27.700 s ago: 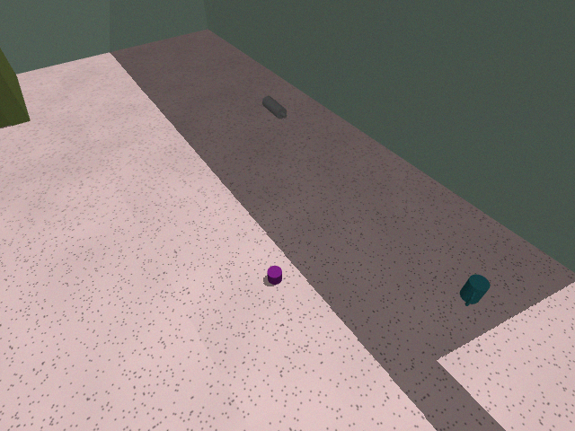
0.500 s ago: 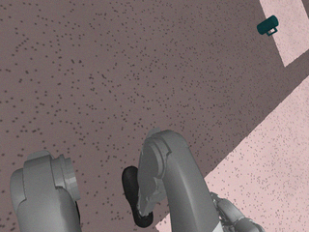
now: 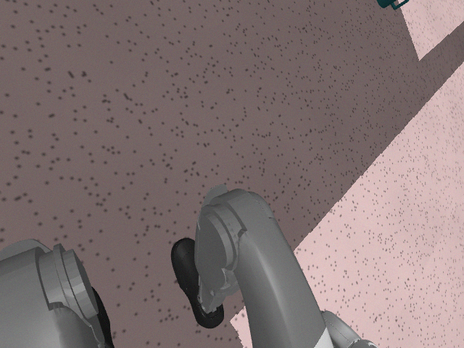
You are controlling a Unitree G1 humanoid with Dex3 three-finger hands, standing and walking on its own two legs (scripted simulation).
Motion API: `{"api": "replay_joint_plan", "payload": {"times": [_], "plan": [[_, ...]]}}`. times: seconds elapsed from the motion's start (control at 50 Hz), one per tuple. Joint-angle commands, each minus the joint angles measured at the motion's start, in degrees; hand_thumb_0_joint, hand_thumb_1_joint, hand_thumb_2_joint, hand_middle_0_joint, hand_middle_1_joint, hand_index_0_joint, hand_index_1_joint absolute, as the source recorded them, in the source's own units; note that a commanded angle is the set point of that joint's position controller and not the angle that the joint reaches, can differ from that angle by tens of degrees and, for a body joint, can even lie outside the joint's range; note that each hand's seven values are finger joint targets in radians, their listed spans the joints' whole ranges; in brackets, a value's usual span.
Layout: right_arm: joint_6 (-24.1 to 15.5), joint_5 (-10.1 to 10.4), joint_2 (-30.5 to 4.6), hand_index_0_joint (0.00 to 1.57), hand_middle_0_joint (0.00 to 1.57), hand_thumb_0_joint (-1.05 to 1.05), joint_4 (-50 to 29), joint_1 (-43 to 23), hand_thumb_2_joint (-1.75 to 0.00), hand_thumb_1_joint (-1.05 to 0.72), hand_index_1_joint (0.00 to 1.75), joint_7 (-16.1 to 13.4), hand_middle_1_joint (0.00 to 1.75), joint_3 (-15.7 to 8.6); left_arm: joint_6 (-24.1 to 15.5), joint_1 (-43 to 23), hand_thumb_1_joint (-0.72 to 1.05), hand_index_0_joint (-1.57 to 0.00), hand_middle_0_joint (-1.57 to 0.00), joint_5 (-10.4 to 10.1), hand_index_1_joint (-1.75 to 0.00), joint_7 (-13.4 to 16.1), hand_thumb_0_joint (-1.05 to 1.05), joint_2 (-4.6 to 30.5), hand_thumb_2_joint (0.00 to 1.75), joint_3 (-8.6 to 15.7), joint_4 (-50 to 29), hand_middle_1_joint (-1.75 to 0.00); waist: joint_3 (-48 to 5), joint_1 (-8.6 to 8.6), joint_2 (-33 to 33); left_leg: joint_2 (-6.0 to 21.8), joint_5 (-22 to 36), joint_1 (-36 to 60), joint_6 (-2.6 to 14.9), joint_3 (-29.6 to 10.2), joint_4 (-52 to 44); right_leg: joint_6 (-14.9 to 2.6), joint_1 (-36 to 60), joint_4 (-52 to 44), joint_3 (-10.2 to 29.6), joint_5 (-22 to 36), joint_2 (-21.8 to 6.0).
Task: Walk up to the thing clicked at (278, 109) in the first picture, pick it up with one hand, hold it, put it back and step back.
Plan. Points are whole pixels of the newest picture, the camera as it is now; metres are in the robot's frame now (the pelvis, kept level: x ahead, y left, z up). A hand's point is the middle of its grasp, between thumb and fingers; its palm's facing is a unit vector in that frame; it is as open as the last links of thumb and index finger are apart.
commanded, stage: rest palm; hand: left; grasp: from above
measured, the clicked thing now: out of the picture +0.44 +0.42 -0.27
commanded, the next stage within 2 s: close in 0.76 s
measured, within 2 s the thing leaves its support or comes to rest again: neither
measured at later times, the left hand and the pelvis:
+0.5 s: hand out of the picture +0.40 +0.43 -0.23, palm faces -0.38 -0.22 -0.90, open 14.1 cm; pelvis +0.00 +0.00 +0.00, yaw -1 degrees
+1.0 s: hand out of the picture +0.40 +0.43 -0.23, palm faces -0.38 -0.23 -0.89, open 13.7 cm; pelvis +0.00 +0.00 +0.00, yaw -1 degrees
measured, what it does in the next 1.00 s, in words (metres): stands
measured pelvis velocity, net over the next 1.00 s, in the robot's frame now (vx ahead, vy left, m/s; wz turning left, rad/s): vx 0.00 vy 0.00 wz -0.02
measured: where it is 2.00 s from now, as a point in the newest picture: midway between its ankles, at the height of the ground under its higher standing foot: (154, 323)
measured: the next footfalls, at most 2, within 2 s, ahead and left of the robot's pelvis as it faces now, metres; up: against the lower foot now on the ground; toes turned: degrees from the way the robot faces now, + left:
none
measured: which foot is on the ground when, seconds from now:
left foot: down 0.00-1.00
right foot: down 0.00-1.00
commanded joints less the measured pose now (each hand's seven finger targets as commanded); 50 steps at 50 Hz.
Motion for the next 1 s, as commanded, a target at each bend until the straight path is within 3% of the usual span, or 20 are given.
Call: {"api": "replay_joint_plan", "payload": {"times": [0.0, 0.08, 0.14, 0.16, 0.18, 0.22, 0.24, 0.3, 0.36, 0.4, 0.46, 0.56, 0.7, 0.78, 0.84, 0.9, 0.92, 0.98], "plan": [[0.3, -0.3, -19.8, 0.20, 0.20, 0.00, -0.4, 9.3, -0.90, -0.89, 0.30, -1.3, 0.30, -6.5, -1.1, -9.0, -0.58, -0.04, -0.06, -1.3, -0.99, 2.6, 0.00, 20.8, 1.02, 1.1, -7.7, -0.97, -39.2, 0.57, 31.8, 1.2, 16.9, 30.6, -1.68, 2.2, -14.0, -1.45, 20.0, -11.3, -0.6, 14.8, 2.1], [0.1, -0.5, -19.6, 0.20, 0.20, 0.00, -0.3, 8.4, -0.90, -0.88, 0.30, -1.3, 0.30, -5.9, -1.4, -7.1, -0.56, -0.05, -0.06, -1.1, -1.00, 3.2, 0.00, 19.7, 1.00, 0.6, -4.8, -0.99, -36.1, 0.68, 30.9, 1.6, 13.9, 30.2, -2.13, 0.8, -15.5, -1.72, 16.9, -10.8, -1.6, 11.8, 2.3], [-0.2, -0.5, -19.9, 0.20, 0.20, 0.00, -0.6, 8.2, -0.90, -0.89, 0.30, -1.3, 0.30, -5.7, -1.5, -9.9, -0.55, -0.05, -0.06, 0.0, -1.01, 3.6, 0.00, 20.0, 0.99, -0.8, -5.4, -1.00, -35.2, -0.38, 31.0, 1.7, 11.7, 30.1, -2.18, 0.3, -15.6, -1.69, 15.7, -10.6, -1.9, 10.6, 2.2], [-0.5, -0.5, -20.3, 0.20, 0.20, 0.00, -1.2, 7.6, -0.90, -0.89, 0.30, -1.3, 0.30, -6.1, -1.6, -11.2, -0.55, -0.05, -0.06, -0.3, -1.01, 3.6, 0.00, 18.0, 0.99, -2.4, -6.6, -1.00, -35.5, -0.82, 31.1, 1.8, 11.9, 31.0, -2.22, 0.3, -15.4, -1.62, 15.4, -10.8, -1.9, 10.9, 2.2], [-0.6, -0.6, -20.3, 0.20, 0.20, 0.00, -0.6, 7.7, -0.90, -0.89, 0.30, -1.3, 0.30, -5.9, -1.6, -10.8, -0.55, -0.06, -0.06, -0.3, -1.01, 4.0, 0.00, 18.6, 0.99, -1.6, -5.2, -1.00, -35.0, -1.00, 30.8, 1.9, 12.0, 31.2, -2.28, -0.1, -15.6, -1.52, 15.3, -10.6, -2.3, 11.0, 2.3], [-0.9, -0.7, -20.8, 0.20, 0.20, 0.00, -0.6, 7.9, -0.90, -0.89, 0.30, -1.2, 0.30, -5.8, -1.8, -11.4, -0.54, -0.06, -0.06, 0.1, -1.00, 4.6, 0.00, 17.9, 0.99, -2.6, -4.9, -1.00, -34.3, -1.63, 31.1, 1.9, 13.0, 32.0, -2.67, -0.8, -16.0, -1.32, 14.6, -10.0, -2.6, 11.6, 2.1], [-1.0, -0.6, -19.7, 0.20, 0.20, 0.00, -0.4, 7.9, -0.90, -0.89, 0.30, -1.0, 0.30, -4.9, -1.6, -10.9, -0.54, -0.06, -0.07, 0.7, -1.01, 4.8, 0.00, 18.4, 0.99, -2.4, -3.7, -1.01, -33.9, -1.04, 31.3, 1.9, 13.1, 32.4, -2.80, -1.1, -16.2, -1.48, 14.0, -9.5, -2.6, 11.4, 2.0], [-1.2, -0.4, -20.2, 0.20, 0.20, 0.00, -0.4, 6.6, -0.90, -0.89, 0.30, -1.1, 0.30, -5.1, -1.6, -12.4, -0.53, -0.07, -0.07, 0.6, -1.02, 5.6, 0.00, 18.4, 0.98, -2.8, -3.4, -1.02, -33.7, -0.96, 32.3, 1.9, 11.6, 31.4, -2.92, -1.2, -16.8, -1.56, 13.5, -9.5, -2.7, 10.8, 2.0], [-1.5, -0.7, -20.1, 0.20, 0.20, 0.00, -0.7, 6.6, -0.90, -0.89, 0.30, -0.9, 0.30, -4.9, -0.8, -13.4, -0.53, -0.07, -0.07, 1.8, -1.03, 5.9, 0.00, 19.0, 0.97, -3.4, -4.6, -1.03, -34.6, -0.90, 34.1, 2.0, 12.1, 33.1, -3.07, -0.7, -16.5, -1.69, 13.5, -9.5, -2.5, 11.0, 2.1], [-1.8, -0.5, -21.0, 0.20, 0.20, 0.00, -0.9, 6.2, -0.90, -0.89, 0.30, -0.9, 0.30, -5.5, -0.6, -12.8, -0.52, -0.07, -0.07, 1.3, -1.03, 6.1, 0.00, 18.0, 0.97, -3.9, -4.0, -1.03, -33.9, -1.02, 34.0, 2.0, 13.2, 33.6, -3.22, -1.0, -16.6, -1.55, 12.8, -9.2, -2.7, 11.7, 1.9], [-1.9, -0.6, -19.8, 0.20, 0.20, 0.00, -0.4, 6.7, -0.90, -0.89, 0.30, -0.6, 0.30, -4.5, -0.2, -12.4, -0.51, -0.07, -0.07, 1.3, -1.03, 6.4, 0.00, 18.4, 0.96, -3.3, -3.7, -1.04, -34.7, -0.79, 33.6, 2.0, 14.9, 33.5, -3.10, -0.8, -16.0, -1.45, 14.2, -9.5, -2.5, 12.9, 2.1], [-2.2, -0.8, -20.9, 0.20, 0.20, 0.00, -0.8, 6.7, -0.90, -0.89, 0.30, -0.5, 0.30, -5.1, 0.0, -12.9, -0.50, -0.07, -0.07, 0.5, -1.04, 6.1, 0.00, 20.3, 0.95, -2.1, -5.5, -1.04, -35.9, -0.33, 34.9, 2.0, 14.0, 34.2, -3.16, -0.8, -16.4, -1.46, 14.5, -9.7, -2.7, 12.2, 1.9], [-2.3, -0.5, -20.1, 0.20, 0.20, 0.00, -0.5, 7.1, -0.90, -0.89, 0.30, -0.3, 0.30, -4.5, 0.2, -10.8, -0.50, -0.07, -0.07, -0.9, -1.04, 5.2, 0.00, 18.5, 0.95, -2.5, -4.2, -1.05, -35.3, -0.98, 31.9, 1.9, 15.6, 32.6, -2.68, -0.7, -15.1, -1.19, 15.8, -10.3, -2.6, 13.5, 2.2], [-2.2, -0.4, -20.2, 0.20, 0.20, 0.00, -0.6, 7.5, -0.90, -0.89, 0.30, -0.2, 0.30, -4.5, 0.3, -8.6, -0.49, -0.08, -0.07, -1.2, -1.04, 4.5, 0.00, 19.1, 0.95, -1.8, -4.2, -1.05, -35.8, -0.09, 32.3, 2.0, 17.4, 33.3, -2.78, -0.4, -15.3, -1.23, 17.0, -10.3, -2.4, 14.3, 2.3], [-2.1, -0.4, -20.1, 0.20, 0.20, 0.00, -0.7, 6.7, -0.90, -0.89, 0.30, -0.3, 0.30, -4.3, -0.3, -8.5, -0.50, -0.08, -0.07, -1.8, -1.04, 4.7, 0.00, 20.3, 0.97, -0.7, -5.1, -1.05, -36.2, 0.48, 32.0, 1.9, 15.8, 31.6, -2.49, -0.1, -15.0, -1.34, 18.1, -10.6, -2.4, 13.7, 2.5], [-2.1, -0.5, -20.7, 0.20, 0.20, 0.00, -0.9, 7.4, -0.90, -0.89, 0.30, -0.2, 0.30, -5.0, -0.4, -11.1, -0.44, -0.11, -0.09, -1.4, -1.03, 4.6, 0.00, 21.2, 0.91, -0.5, -8.2, -1.05, -37.2, -0.03, 33.7, 2.1, 15.3, 32.8, -2.83, -0.4, -15.5, -1.51, 17.5, -10.2, -2.3, 13.2, 2.3], [-2.0, -0.6, -20.0, 0.20, 0.20, 0.00, -0.7, 7.2, -0.90, -0.88, 0.30, -0.3, 0.30, -4.4, -0.3, -9.5, -0.43, -0.11, -0.09, -1.5, -1.03, 4.9, 0.00, 20.5, 0.91, -0.3, -6.3, -1.06, -36.9, 0.29, 33.0, 2.1, 15.4, 32.5, -2.77, -0.4, -15.4, -1.53, 17.6, -10.2, -2.5, 13.2, 2.5], [-2.1, -0.6, -20.0, 0.20, 0.20, 0.00, -0.5, 7.3, -0.89, -0.88, 0.30, -0.3, 0.30, -4.3, -0.7, -9.7, -0.42, -0.11, -0.09, -1.4, -1.03, 5.4, 0.00, 18.6, 0.90, -1.3, -5.4, -1.06, -35.1, -0.90, 31.0, 2.1, 13.8, 30.6, -2.50, -0.4, -15.0, -1.34, 17.2, -10.6, -2.6, 12.7, 2.6]]}}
